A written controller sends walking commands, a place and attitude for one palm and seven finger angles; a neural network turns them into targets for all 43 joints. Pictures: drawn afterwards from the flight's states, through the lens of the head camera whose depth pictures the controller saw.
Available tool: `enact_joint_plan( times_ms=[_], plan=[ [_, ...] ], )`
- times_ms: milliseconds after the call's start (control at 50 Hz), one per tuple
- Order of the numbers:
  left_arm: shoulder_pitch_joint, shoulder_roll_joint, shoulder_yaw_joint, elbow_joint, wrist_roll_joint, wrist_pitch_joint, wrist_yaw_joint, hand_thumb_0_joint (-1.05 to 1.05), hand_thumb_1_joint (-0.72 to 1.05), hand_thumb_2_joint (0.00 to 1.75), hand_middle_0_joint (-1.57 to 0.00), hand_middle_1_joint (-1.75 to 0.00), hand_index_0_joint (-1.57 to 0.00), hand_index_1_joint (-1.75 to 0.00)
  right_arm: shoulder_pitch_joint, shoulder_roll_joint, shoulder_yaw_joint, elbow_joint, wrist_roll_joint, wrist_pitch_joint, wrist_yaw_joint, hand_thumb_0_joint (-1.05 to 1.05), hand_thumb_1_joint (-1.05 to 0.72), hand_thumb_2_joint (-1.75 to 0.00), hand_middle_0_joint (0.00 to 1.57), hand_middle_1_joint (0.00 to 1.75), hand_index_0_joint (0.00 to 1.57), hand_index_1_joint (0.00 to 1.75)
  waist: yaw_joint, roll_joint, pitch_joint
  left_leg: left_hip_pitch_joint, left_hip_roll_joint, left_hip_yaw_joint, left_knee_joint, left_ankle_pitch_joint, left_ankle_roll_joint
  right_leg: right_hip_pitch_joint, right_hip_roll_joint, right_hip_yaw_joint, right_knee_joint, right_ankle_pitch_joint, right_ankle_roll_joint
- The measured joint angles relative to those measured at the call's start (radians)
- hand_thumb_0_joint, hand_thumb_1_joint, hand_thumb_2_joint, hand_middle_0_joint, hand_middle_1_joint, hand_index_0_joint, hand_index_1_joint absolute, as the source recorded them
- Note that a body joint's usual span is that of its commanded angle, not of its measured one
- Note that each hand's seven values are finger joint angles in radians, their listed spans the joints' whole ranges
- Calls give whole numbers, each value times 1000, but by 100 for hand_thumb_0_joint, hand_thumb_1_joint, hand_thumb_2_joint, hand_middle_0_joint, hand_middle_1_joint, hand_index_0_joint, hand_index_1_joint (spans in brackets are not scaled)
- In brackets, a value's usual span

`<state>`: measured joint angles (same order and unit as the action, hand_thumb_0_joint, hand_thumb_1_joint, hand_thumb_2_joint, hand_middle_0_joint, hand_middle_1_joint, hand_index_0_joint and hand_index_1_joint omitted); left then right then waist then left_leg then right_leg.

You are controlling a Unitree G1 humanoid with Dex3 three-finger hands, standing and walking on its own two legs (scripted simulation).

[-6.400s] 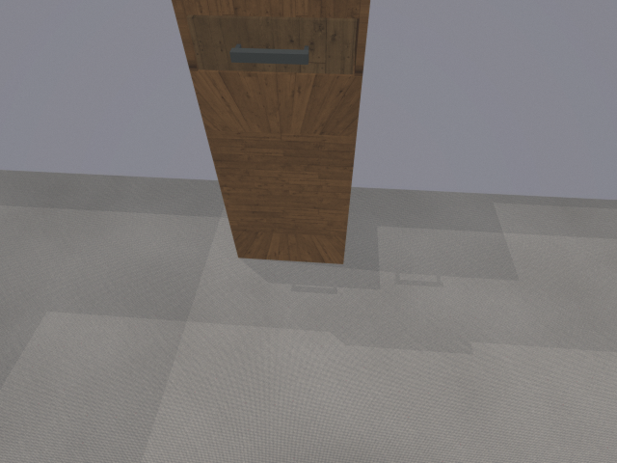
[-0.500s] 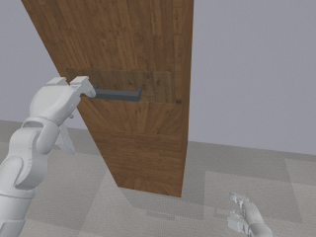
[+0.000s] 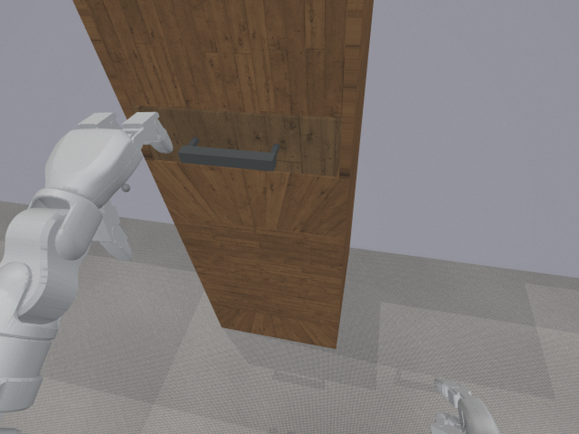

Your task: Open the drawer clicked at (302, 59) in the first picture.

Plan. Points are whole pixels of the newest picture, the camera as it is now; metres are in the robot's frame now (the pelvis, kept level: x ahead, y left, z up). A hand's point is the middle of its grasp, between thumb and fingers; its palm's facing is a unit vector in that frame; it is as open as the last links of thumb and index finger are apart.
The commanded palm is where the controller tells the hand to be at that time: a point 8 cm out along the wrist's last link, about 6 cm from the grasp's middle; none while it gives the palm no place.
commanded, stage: raise the hand with hooked fingers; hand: left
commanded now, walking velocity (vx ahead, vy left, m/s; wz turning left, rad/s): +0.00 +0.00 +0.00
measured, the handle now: (230, 151) +0.55 +0.20 +0.10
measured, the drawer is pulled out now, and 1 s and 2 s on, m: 0.00 0.00 0.00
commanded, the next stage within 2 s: move the hooked fingers above the handle in 0.02 s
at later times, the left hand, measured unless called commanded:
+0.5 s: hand (156, 182) +0.36 +0.23 +0.19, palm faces +0.08 -0.04 -1.00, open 13.8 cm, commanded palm +0.33 +0.23 +0.25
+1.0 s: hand (194, 169) +0.42 +0.20 +0.16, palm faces +0.01 -0.04 -1.00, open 13.8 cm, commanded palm +0.40 +0.21 +0.23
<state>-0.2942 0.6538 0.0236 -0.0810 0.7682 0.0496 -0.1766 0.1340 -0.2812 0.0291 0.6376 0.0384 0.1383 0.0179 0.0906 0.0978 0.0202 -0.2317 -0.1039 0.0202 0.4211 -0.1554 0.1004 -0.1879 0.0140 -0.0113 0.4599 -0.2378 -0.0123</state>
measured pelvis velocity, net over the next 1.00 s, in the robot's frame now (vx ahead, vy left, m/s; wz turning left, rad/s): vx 0.03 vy -0.03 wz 0.00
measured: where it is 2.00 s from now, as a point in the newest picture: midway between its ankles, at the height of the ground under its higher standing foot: outside the picture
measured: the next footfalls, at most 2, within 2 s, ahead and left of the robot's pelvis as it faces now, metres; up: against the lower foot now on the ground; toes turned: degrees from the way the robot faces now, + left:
none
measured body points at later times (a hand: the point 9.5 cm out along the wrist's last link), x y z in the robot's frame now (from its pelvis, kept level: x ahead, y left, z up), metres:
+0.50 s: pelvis +0.01 -0.01 +0.00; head +0.01 -0.04 +0.45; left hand +0.35 +0.23 +0.24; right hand +0.20 -0.23 -0.11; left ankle +0.05 +0.05 -0.74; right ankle +0.01 -0.12 -0.74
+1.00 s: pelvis +0.03 -0.03 +0.00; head +0.05 -0.06 +0.45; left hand +0.41 +0.20 +0.22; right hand +0.19 -0.28 -0.12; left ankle +0.05 +0.05 -0.74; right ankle +0.01 -0.12 -0.74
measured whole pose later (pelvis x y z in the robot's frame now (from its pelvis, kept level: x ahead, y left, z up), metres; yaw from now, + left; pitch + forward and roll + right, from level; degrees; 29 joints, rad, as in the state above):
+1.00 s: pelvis +0.03 -0.03 +0.00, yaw +0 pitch +3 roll +0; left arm -0.49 0.61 -0.05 0.28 0.83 -0.04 -0.18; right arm 0.17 -0.29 0.01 0.63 0.05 0.20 -0.02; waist 0.03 0.08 -0.03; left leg -0.31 -0.07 0.00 0.46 -0.22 0.07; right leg -0.25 0.05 -0.02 0.47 -0.28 -0.05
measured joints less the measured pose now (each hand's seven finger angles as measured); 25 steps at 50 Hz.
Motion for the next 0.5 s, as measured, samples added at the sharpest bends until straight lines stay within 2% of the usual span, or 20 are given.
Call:
enact_joint_plan(
  times_ms=[100,180,280,400,500],
  plan=[
    [2,-11,-10,2,15,49,-37,0,-49,30,-32,-120,-32,-121,-14,7,8,-16,4,3,3,1,-91,-90,20,30,19,30,-4,6,-9,1,-2,-2,-4,2,2,1,-2,-2,-2,0,2],
    [25,-14,-33,-19,15,23,-63,0,-49,30,-32,-120,-32,-121,-26,13,17,-26,0,-3,-1,1,-91,-90,20,30,20,30,-6,7,-10,5,-1,-5,-1,-1,3,7,-1,-4,-4,-1,1],
    [-17,-18,-57,32,12,-20,-47,0,-49,30,-32,-121,-32,-121,-35,18,23,-21,-2,-8,-10,1,-91,-90,20,30,20,30,-2,-1,-9,0,1,-12,3,-2,-2,7,2,-12,-6,-2,-4],
    [-102,-20,-61,146,42,-12,-32,0,-49,30,-32,-121,-32,-121,-24,16,18,-15,-2,0,-14,1,-91,-90,20,30,20,30,-9,-10,-13,-19,7,-20,6,-4,-10,-7,8,-20,-10,-1,-12],
    [-106,-29,-62,161,42,-19,-40,0,-49,30,-32,-120,-32,-121,-2,4,9,-15,-1,13,-13,1,-91,-90,20,30,20,30,-23,-4,-23,-24,11,-20,8,-12,-13,-10,13,-18,-17,-4,-16]
  ],
)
